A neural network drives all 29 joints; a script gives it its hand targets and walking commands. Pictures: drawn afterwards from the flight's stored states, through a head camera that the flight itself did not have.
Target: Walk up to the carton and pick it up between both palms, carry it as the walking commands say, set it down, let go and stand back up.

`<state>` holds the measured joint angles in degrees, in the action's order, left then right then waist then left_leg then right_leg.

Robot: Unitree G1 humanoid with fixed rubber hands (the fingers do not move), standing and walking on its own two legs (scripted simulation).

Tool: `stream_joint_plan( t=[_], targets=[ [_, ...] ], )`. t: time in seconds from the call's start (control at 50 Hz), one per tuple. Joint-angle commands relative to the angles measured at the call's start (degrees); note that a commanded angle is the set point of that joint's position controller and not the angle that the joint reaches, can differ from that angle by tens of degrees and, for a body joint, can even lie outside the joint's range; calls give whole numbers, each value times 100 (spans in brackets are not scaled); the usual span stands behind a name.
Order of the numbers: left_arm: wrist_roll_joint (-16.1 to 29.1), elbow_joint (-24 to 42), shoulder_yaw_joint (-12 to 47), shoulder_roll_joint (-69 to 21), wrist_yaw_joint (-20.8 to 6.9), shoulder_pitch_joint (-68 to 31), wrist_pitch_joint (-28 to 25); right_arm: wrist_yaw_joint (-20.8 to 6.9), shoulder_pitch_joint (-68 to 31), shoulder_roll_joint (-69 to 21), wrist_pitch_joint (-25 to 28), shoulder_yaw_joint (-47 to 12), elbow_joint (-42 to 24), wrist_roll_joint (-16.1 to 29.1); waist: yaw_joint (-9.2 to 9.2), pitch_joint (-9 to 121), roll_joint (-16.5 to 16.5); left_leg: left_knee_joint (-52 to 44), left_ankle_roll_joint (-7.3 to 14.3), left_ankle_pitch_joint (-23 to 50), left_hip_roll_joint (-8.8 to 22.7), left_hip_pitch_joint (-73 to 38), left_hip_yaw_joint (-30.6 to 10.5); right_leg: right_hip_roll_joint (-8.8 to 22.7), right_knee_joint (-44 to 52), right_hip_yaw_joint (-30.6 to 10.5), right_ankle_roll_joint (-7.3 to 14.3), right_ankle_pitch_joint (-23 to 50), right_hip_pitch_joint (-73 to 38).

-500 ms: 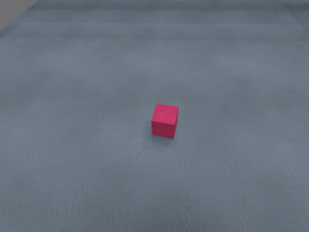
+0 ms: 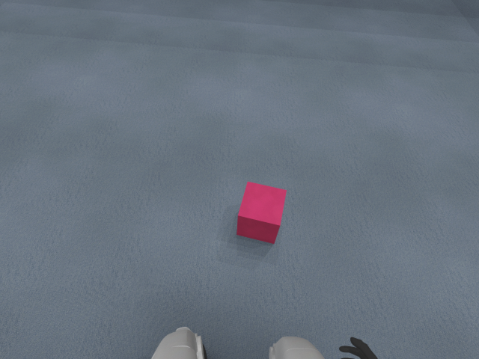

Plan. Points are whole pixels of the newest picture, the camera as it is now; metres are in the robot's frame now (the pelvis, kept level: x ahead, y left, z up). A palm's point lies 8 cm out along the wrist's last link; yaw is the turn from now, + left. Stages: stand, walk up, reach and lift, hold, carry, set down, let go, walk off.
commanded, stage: walk up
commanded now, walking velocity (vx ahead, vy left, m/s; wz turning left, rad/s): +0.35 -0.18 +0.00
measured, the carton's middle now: (261, 213) +0.70 -0.11 -0.65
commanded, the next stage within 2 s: none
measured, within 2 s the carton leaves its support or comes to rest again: neither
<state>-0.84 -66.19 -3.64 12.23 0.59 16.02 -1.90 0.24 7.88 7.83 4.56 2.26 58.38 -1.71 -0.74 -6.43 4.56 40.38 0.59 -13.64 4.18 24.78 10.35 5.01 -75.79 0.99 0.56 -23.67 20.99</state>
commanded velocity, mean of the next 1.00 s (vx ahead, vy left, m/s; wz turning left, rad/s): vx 0.10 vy -0.03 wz -0.01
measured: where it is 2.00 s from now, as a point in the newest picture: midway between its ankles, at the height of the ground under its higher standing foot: (247, 304)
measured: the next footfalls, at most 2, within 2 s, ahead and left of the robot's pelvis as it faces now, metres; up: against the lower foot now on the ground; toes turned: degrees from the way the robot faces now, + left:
right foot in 0.18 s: +0.20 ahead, -0.16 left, +0.00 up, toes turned -7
left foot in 0.48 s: +0.24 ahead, +0.07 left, +0.00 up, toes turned +5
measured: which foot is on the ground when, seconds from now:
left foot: down 0.00-0.20, up 0.22-0.46, down 0.48-1.00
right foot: up 0.00-0.16, down 0.18-1.00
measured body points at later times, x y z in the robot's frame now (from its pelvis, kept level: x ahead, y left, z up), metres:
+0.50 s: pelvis +0.16 -0.04 +0.02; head +0.18 -0.03 +0.47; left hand +0.18 +0.18 -0.14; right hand +0.22 -0.27 -0.13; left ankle +0.20 +0.07 -0.71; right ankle +0.16 -0.15 -0.71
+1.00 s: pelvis +0.23 -0.02 +0.04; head +0.24 -0.02 +0.49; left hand +0.24 +0.19 -0.13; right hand +0.26 -0.25 -0.12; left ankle +0.20 +0.07 -0.71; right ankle +0.16 -0.15 -0.71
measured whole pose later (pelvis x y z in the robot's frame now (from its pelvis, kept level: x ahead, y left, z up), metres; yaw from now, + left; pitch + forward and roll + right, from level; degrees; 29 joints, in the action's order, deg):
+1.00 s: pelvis +0.23 -0.02 +0.04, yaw -2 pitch -1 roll +0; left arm -0.6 -67.5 -1.2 7.3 2.5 13.4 0.2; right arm 2.6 11.0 7.9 0.7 1.5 66.2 -0.9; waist -0.6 -2.1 1.0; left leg 21.8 2.1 -15.2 -0.1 5.4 7.5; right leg 3.4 -20.1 4.5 -2.1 -16.6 1.9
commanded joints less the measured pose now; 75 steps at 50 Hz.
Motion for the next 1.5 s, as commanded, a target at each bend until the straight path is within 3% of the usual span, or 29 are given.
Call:
stream_joint_plan(
  t=[0.0,0.02,0.04,0.1,0.14,0.16,0.18,0.2,0.24,0.32,0.38,0.42,0.48,0.5,0.52,0.56,0.64,0.76,0.9,1.24,1.28,1.3,1.32,1.34,1.36,1.42,1.44,1.46,1.48],
  targets=[
    [-92,376,-37,108,-23,531,160,135,1159,1049,-42,244,106,1,204,662,-1242,-2382,1055,1434,2288,-1187,-2563,415,168,-378,-61,142,1016],
    [-86,584,-26,36,-69,414,210,118,1081,1086,-24,301,115,-23,134,507,-1600,-2504,979,1239,2408,-830,-2466,556,704,-506,-33,123,1001],
    [-84,551,-34,109,-65,386,296,109,696,989,-47,251,-38,-10,49,693,-1458,-2434,909,993,2270,-607,-2219,513,1404,-382,-80,-170,736],
    [-98,673,-24,-30,-168,386,367,50,227,1311,-153,380,-155,-78,-108,357,-2133,-2640,434,-805,1649,270,-1350,288,3055,16,-77,556,-358],
    [-123,646,-120,257,-189,770,363,57,-105,1468,-242,431,-159,-4,-369,692,-1831,-2029,301,-1429,1402,642,-1043,70,3690,294,-40,1333,-1383],
    [-115,389,-125,355,-194,1348,229,27,25,1016,-304,353,-74,17,-721,1223,-1426,-1054,253,-1821,737,967,-575,-23,3955,176,-109,932,-2319],
    [-243,338,-249,1030,-107,1598,149,4,287,709,-333,231,-196,-2,-858,824,818,741,113,-2152,24,1511,173,877,5685,-1025,85,-482,-2181],
    [-153,411,-244,1339,-20,1015,143,-27,358,328,-404,30,-516,-39,-648,738,2189,2005,-110,-2277,-44,1383,-513,1723,6822,-2688,708,-1886,-1357],
    [-33,610,-151,1023,10,466,114,-39,173,680,-435,147,-361,75,-354,-138,1326,2782,-128,-1646,256,1637,-917,1896,7078,-3286,1044,-2082,-724],
    [-75,767,-86,472,99,-190,-22,-38,1035,350,-333,176,262,78,87,480,459,1755,-239,-1291,372,506,-753,1164,6268,-1196,811,1199,-776],
    [-170,806,-135,436,51,-444,-24,11,628,264,-416,68,59,53,85,367,913,333,-220,-1254,174,-178,-516,850,6064,-495,680,1369,-508],
    [-9,713,-67,416,123,-448,5,194,1034,302,-411,55,272,61,270,423,439,-1235,-175,92,-117,-895,-487,766,4835,-448,523,5331,-1018],
    [162,637,42,183,144,-137,114,182,1098,865,-334,122,358,136,190,1354,-1037,-1681,120,2971,758,-2118,-1283,112,4714,97,-48,2155,-807],
    [207,645,63,-3,164,139,144,178,780,854,-383,55,298,140,9,1325,-1276,-1781,499,3423,1014,-1884,-1610,-305,4741,221,-197,819,-908],
    [155,555,77,-141,202,162,233,169,516,921,-404,88,221,85,59,1132,-1732,-2021,617,2453,1084,-1609,-1836,-349,4681,149,-174,536,-921],
    [90,340,103,39,187,-27,240,212,204,590,-392,-8,300,70,-145,681,-1341,-1910,311,2820,719,-1711,-1523,-11,5156,-3,-43,1536,-1123],
    [71,121,218,70,209,-80,197,265,558,610,-327,3,446,142,125,814,-1060,-1728,130,3393,517,-2066,-1094,146,5334,60,-62,2756,-1392],
    [25,-28,191,7,225,-25,214,270,357,370,-392,-90,590,118,67,124,-358,-2149,140,2343,365,-1907,-1105,226,5773,84,-117,2571,-1262],
    [37,98,161,-6,210,-16,136,244,513,544,-289,-4,527,100,100,546,-644,-2152,136,2575,392,-2127,-969,289,5812,-54,-70,2710,-1642],
    [27,32,195,56,270,65,147,283,1107,655,-321,75,714,116,153,484,-255,-1881,149,3237,413,-2130,-920,304,5572,224,-61,3365,-1747],
    [43,-28,235,-42,256,243,145,260,1126,653,-299,85,696,24,59,349,-606,-2050,185,2998,343,-1988,-950,282,5563,137,-69,2886,-1803],
    [116,397,-97,430,276,92,203,286,985,1081,-278,320,579,116,148,683,-384,-1577,187,2302,547,-2626,-878,428,4928,248,15,2663,-1395],
    [101,656,-233,579,157,-98,281,280,1580,1534,-311,470,464,184,620,642,-500,-1938,446,-1349,1190,-3568,-1547,82,3987,356,137,-510,269],
    [-88,954,-308,495,17,-875,299,335,2011,1694,-334,544,657,98,959,188,-1277,-3095,876,-2567,2199,-3551,-2840,-114,2679,531,-58,-744,1656],
    [-208,1299,-358,353,-49,-1495,316,364,2031,1637,-271,492,759,34,1046,-317,-1157,-3366,1116,-1853,2650,-3095,-3331,288,2058,111,-203,-423,2097],
    [-84,1246,-333,-99,-139,-856,213,387,1631,1186,-150,415,587,-138,562,-408,-1027,-3400,868,-1015,2094,-2312,-2225,427,2234,-1,-61,-149,1397],
    [-58,1345,-239,-122,-152,-781,187,348,1213,1060,-154,368,426,-145,391,-349,-1423,-3292,736,-1100,1667,-1836,-1699,434,2704,-43,-50,-386,698],
    [-54,1214,-267,-11,-118,-627,188,288,1025,1131,-144,357,389,-113,333,-426,-973,-3102,721,-813,1627,-1535,-1575,219,3178,35,-2,-697,309],
    [-12,1260,-201,-110,-145,-717,195,273,1125,1051,-149,292,448,-56,248,-702,-1354,-2940,592,-674,1275,-1134,-1101,168,3585,145,-59,-474,-210]
  ],
)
